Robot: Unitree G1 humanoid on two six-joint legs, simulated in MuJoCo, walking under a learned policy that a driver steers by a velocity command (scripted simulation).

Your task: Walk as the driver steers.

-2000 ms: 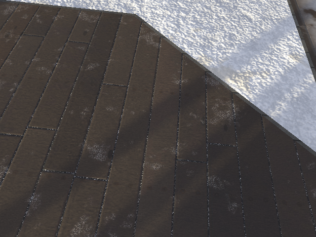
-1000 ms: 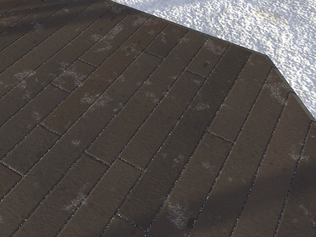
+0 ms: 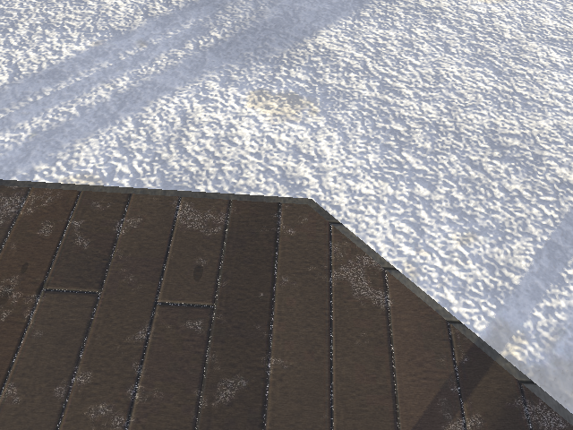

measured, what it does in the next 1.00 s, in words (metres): walks ahead, turning left: right foot, then left foot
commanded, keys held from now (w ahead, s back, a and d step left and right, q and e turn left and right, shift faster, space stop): w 0.24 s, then w+q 0.62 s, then no key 0.14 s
